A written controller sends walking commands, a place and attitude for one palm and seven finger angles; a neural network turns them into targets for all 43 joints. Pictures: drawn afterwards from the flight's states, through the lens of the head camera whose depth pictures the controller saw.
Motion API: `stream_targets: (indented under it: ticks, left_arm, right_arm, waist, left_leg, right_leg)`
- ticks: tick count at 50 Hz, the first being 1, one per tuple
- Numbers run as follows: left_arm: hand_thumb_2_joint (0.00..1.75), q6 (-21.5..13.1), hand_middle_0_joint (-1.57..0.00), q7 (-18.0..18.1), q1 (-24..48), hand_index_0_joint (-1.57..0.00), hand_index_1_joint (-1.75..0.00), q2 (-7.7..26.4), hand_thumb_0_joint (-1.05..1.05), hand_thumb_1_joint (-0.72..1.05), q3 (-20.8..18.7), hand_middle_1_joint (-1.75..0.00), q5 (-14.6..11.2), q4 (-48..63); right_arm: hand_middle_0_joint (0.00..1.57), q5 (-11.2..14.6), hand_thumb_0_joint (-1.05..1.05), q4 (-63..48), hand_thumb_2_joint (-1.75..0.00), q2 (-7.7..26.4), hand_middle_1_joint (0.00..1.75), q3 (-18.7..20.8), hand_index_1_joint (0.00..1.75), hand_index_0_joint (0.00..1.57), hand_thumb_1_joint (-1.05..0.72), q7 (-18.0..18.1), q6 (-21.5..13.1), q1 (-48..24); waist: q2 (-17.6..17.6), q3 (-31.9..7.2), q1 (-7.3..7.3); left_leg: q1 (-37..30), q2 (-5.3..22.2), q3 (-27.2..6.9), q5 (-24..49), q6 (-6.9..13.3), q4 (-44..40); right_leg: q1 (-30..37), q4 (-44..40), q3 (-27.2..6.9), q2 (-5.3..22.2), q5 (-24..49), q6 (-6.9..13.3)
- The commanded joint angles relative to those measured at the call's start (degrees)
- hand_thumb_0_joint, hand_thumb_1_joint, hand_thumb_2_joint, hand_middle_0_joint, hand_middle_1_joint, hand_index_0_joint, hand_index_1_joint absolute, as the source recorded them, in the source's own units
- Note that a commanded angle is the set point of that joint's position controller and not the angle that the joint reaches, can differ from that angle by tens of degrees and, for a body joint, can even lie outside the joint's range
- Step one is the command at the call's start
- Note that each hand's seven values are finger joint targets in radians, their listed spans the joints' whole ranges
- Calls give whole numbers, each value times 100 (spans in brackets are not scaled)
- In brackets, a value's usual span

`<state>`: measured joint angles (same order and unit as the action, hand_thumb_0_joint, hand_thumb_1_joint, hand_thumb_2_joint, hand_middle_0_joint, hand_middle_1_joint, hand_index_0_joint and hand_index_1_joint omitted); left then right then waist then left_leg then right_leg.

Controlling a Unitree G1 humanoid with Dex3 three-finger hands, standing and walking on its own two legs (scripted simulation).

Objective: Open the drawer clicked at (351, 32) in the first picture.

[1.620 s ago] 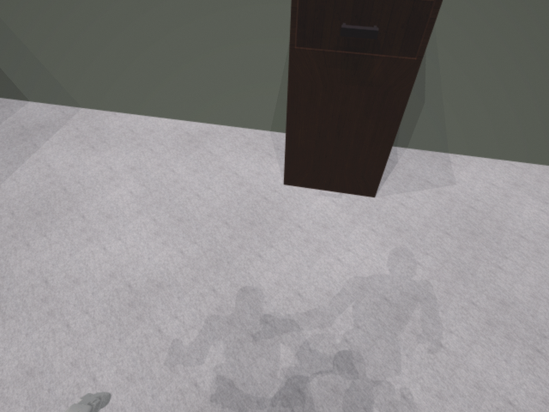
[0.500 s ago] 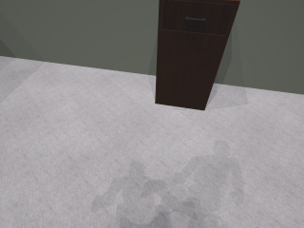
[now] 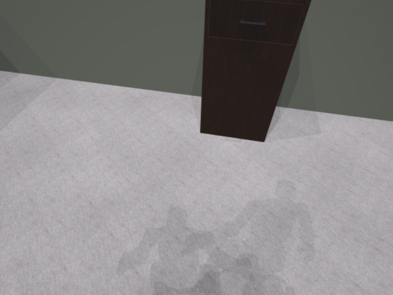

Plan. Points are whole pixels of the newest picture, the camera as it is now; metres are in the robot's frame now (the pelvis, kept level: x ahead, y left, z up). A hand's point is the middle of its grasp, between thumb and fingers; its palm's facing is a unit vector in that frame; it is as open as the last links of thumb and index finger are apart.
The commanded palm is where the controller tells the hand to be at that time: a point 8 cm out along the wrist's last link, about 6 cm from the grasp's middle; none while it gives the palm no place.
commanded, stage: walk to a spot facing it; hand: left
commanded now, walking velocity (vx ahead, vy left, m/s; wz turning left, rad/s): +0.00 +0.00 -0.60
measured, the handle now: (252, 24) +1.28 -0.18 +0.03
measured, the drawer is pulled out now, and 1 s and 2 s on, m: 0.00 0.00 0.00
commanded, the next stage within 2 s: none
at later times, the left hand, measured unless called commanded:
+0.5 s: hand out of the picture +0.03 +0.15 -0.16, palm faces -0.15 -0.97 -0.18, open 7.4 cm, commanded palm none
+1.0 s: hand (160, 193) +0.43 +0.14 -0.17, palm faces -0.49 -0.85 -0.21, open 7.4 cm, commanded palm none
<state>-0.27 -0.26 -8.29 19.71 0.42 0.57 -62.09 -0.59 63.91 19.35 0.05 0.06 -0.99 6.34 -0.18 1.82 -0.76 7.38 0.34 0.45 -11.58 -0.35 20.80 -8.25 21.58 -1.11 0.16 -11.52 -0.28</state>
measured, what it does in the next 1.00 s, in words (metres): walks ahead, turning right: left foot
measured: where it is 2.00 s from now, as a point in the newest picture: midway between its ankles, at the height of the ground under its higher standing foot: (238, 245)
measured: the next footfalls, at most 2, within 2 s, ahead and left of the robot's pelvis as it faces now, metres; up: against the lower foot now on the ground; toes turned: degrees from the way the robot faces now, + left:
left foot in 0.74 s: +0.29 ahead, +0.07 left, +0.00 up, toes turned -18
right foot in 1.30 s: +0.39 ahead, -0.23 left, +0.00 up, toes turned -52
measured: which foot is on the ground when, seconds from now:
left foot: down 0.00-0.28, up 0.30-0.72, down 0.74-1.00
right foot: down 0.00-0.74, up 0.76-1.00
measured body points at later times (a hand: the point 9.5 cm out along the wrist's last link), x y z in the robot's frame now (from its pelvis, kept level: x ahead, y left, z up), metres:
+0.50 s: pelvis +0.05 -0.03 +0.00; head +0.07 -0.04 +0.45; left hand +0.04 +0.20 -0.15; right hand +0.07 -0.29 -0.15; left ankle +0.11 +0.10 -0.67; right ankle +0.00 -0.11 -0.75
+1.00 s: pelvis +0.24 +0.00 +0.00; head +0.27 +0.02 +0.45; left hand +0.46 +0.19 -0.15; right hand +0.13 -0.22 -0.13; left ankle +0.25 +0.08 -0.75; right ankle +0.19 -0.14 -0.64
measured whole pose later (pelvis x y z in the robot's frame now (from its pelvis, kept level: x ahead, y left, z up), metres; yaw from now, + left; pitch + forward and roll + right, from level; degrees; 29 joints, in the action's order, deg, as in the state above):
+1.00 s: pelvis +0.24 +0.00 +0.00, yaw -34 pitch +0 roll -1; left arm 1.4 -2.4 -11.7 16.0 -6.6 2.2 -53.5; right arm -1.0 57.7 9.4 2.6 1.7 -5.2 18.4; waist -3.2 1.2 -0.9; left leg 6.3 3.2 15.9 -16.6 2.3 22.7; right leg -36.3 68.0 2.0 4.6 -9.7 -1.4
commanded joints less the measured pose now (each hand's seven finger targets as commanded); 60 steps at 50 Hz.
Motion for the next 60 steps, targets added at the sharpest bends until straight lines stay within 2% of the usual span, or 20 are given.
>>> stream_targets:
  ticks: [1, 5, 9, 12, 13, 14, 15, 17, 20, 30, 34, 35, 36, 37, 38, 41, 44, 51, 56, 60]
  left_arm:
    - [90, 89, -20, 111, -88, -20, -30, 553, 0, 90, -181, -30, 16, 408]
    - [90, 200, -20, 40, -350, -20, -30, 482, 0, 90, -268, -30, 56, 676]
    - [90, 234, -20, -125, -528, -20, -30, 242, 0, 90, -388, -30, 95, 964]
    - [90, 126, -20, -182, -1388, -20, -30, -12, 0, 90, -440, -30, 123, 809]
    - [90, 24, -20, -131, -1879, -20, -30, 271, 0, 90, -514, -30, 153, 698]
    - [90, -74, -20, -19, -2296, -20, -30, 885, 0, 90, -616, -30, 149, 643]
    - [90, -130, -20, 85, -2423, -20, -30, 788, 0, 90, -609, -30, 47, 700]
    - [90, -204, -20, 91, -1742, -20, -30, 440, 0, 90, -531, -30, 69, 826]
    - [90, -306, -20, 59, -1573, -20, -30, 214, 0, 90, -522, -30, 73, 852]
    - [90, -307, -20, 97, -2057, -20, -30, 63, 0, 90, -569, -30, 126, 567]
    - [90, -256, -20, 96, -1569, -20, -30, 154, 0, 90, -648, -30, 109, 672]
    - [90, -251, -20, 75, -1486, -20, -30, -1, 0, 90, -650, -30, 77, 732]
    - [90, -231, -20, 3, -1605, -20, -30, -306, 0, 90, -638, -30, 1, 821]
    - [90, -274, -20, -50, -1573, -20, -30, -459, 0, 90, -606, -30, 13, 982]
    - [90, -243, -20, -50, -1289, -20, -30, -295, 0, 90, -614, -30, 59, 969]
    - [90, -83, -20, -219, -933, -20, -30, -428, 0, 90, -635, -30, 159, 936]
    - [90, 69, -20, -260, -1031, -20, -30, -584, 0, 90, -622, -30, 170, 925]
    - [90, 161, -20, -305, 54, -20, -30, -666, 0, 90, -529, -30, 189, 1270]
    - [90, 122, -20, -330, 1020, -20, -30, -754, 0, 90, -423, -30, 148, 1485]
    - [90, 45, -20, -296, 1004, -20, -30, -681, 0, 90, -427, -30, 139, 1511]
  right_arm:
    - [20, 3, 0, -397, -90, 551, 30, 147, 30, 20, -90, 128, 4, 158]
    - [20, -26, 0, -676, -90, 700, 30, 282, 30, 20, -90, 155, 99, 337]
    - [20, -39, 0, -995, -90, 958, 30, 455, 30, 20, -90, 85, 64, 132]
    - [20, -78, 0, -1068, -90, 763, 30, 451, 30, 20, -90, 57, 53, -59]
    - [20, -47, 0, -1175, -90, 432, 30, 404, 30, 20, -90, 33, 80, -35]
    - [20, -17, 0, -1508, -90, 7, 30, 295, 30, 20, -90, -24, 53, -316]
    - [20, -56, 0, -1656, -90, 266, 30, 331, 30, 20, -90, -16, -12, -707]
    - [20, -61, 0, -1539, -90, 185, 30, 382, 30, 20, -90, -47, -93, -443]
    - [20, -72, 0, -1328, -90, -98, 30, 398, 30, 20, -90, -80, -84, 28]
    - [20, -21, 0, -1712, -90, -410, 30, 401, 30, 20, -90, -104, -190, -630]
    - [20, 10, 0, -1522, -90, -282, 30, 433, 30, 20, -90, -28, -303, 127]
    - [20, -7, 0, -1265, -90, -26, 30, 482, 30, 20, -90, 71, -343, 871]
    - [20, -89, 0, -1037, -90, 647, 30, 631, 30, 20, -90, 146, -379, 1761]
    - [20, -98, 0, -973, -90, 934, 30, 652, 30, 20, -90, 130, -331, 2218]
    - [20, -79, 0, -1009, -90, 624, 30, 586, 30, 20, -90, 129, -301, 1831]
    - [20, -79, 0, -1146, -90, -182, 30, 369, 30, 20, -90, 126, -372, 964]
    - [20, -45, 0, -1019, -90, -341, 30, 327, 30, 20, -90, 169, -482, 1110]
    - [20, -38, 0, -647, -90, -310, 30, 325, 30, 20, -90, 189, -527, 1864]
    - [20, -90, 0, -432, -90, -286, 30, 276, 30, 20, -90, 197, -445, 2372]
    - [20, -103, 0, -390, -90, -130, 30, 321, 30, 20, -90, 198, -370, 2440]
  waist:
    - [28, -323, 107]
    - [243, -375, 103]
    - [1110, 137, -23]
    - [513, 238, -454]
    - [-733, 334, -605]
    - [-2411, 457, -734]
    - [-1563, 576, -778]
    - [-484, 571, -279]
    - [-408, 111, -29]
    - [-750, 101, -318]
    - [-750, -67, 98]
    - [-294, -372, 390]
    - [1144, -1057, 690]
    - [1864, -1110, 674]
    - [1301, -743, 623]
    - [722, 457, 93]
    - [688, 253, -56]
    - [520, 374, 135]
    - [623, 655, 411]
    - [727, 436, 284]
  left_leg:
    - [-185, 756, -206, 927, 81, 75]
    - [-148, 1079, -316, -161, 237, 80]
    - [632, 2059, -1065, -2297, 871, -804]
    - [1498, 1612, -104, -2160, 490, 544]
    - [2344, 922, 514, -2436, 84, 2254]
    - [3781, 130, 852, -2772, -226, 4141]
    - [3758, 372, -43, -2088, -117, 4501]
    - [3546, 625, -208, -1178, -139, 4514]
    - [2985, 598, 47, -467, -275, 4055]
    - [2727, 386, 219, -316, -309, 2372]
    - [708, 161, 333, -145, -194, 904]
    - [-710, 315, 167, -125, -90, 457]
    - [-2069, 1800, -1505, -802, 294, 135]
    - [-2075, 2962, -2883, -1208, 751, -556]
    - [-1221, 2985, -2889, -2155, 807, -933]
    - [449, 2233, -1176, -1554, 538, -1147]
    - [425, 1866, -83, -170, 424, -1041]
    - [-757, 1876, 783, 1985, 458, -822]
    - [-1050, 1824, 1291, 2796, 483, -719]
    - [-1417, 1929, 1688, 4831, 475, 73]
  right_leg:
    - [-422, 133, -663, 552, 1300, 140]
    - [-922, 777, -569, 212, 317, 118]
    - [-1342, 2452, 135, 0, -1592, 21]
    - [-103, 1348, 428, -17, -1130, 83]
    - [441, 141, -746, 473, -1777, 353]
    - [615, -1239, -3573, 1967, -2072, 1041]
    - [215, -1508, -4108, 2032, -1932, 1296]
    - [0, -1204, -3328, 1753, -1650, 1417]
    - [59, -947, -2080, 1224, -253, 1174]
    - [437, -656, -1994, 1039, 507, 1085]
    - [-442, 176, -1813, 776, 808, 829]
    - [-1137, 1096, -1546, 379, 1046, 657]
    - [-2209, 2735, -822, -278, -470, 383]
    - [-2990, 4250, -190, -463, -2164, 170]
    - [-3073, 4967, -314, -106, -1945, 188]
    - [-2982, 5169, -73, 494, -749, 99]
    - [-2828, 5047, 22, 554, -65, -23]
    - [-3700, 4068, 354, 610, 491, -138]
    - [-3321, 2674, 821, 384, 422, 17]
    - [-2578, 1889, 1162, -40, -128, 358]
